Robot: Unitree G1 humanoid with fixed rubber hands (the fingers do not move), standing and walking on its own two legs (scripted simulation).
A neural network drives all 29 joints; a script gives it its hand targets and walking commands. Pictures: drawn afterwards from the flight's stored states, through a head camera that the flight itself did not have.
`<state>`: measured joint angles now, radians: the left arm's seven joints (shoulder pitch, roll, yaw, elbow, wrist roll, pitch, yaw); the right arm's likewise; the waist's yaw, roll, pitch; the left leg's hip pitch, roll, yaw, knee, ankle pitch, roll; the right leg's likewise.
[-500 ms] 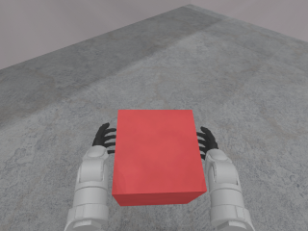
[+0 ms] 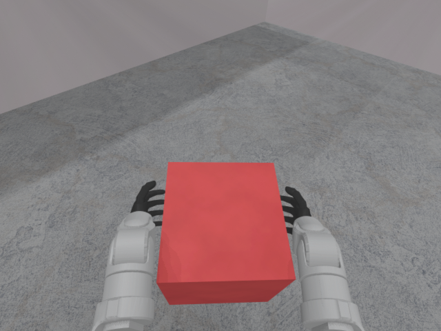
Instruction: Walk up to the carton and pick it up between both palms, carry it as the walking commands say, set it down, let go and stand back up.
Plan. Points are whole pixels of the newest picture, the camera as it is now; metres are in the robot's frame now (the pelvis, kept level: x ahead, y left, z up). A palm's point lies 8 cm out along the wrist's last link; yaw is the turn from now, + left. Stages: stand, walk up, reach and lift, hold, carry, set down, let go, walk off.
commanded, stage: reach and lift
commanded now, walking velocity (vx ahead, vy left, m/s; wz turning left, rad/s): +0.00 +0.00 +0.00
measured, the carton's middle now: (220, 235) +0.31 +0.00 -0.03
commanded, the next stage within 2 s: hold in 0.78 s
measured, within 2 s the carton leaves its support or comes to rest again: neither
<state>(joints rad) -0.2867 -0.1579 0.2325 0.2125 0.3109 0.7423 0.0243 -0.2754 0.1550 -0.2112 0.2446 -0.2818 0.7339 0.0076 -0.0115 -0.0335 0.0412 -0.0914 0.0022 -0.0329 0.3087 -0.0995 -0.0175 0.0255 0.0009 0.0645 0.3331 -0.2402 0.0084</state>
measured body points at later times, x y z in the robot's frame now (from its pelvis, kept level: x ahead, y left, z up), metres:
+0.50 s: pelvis -0.01 +0.01 +0.00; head -0.04 +0.02 +0.45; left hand +0.31 +0.15 +0.04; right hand +0.29 -0.15 +0.04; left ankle +0.05 +0.13 -0.75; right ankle -0.03 -0.13 -0.75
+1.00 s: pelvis +0.00 +0.00 +0.00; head -0.04 +0.02 +0.45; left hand +0.30 +0.15 +0.04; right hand +0.29 -0.15 +0.04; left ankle +0.05 +0.13 -0.75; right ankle -0.03 -0.13 -0.75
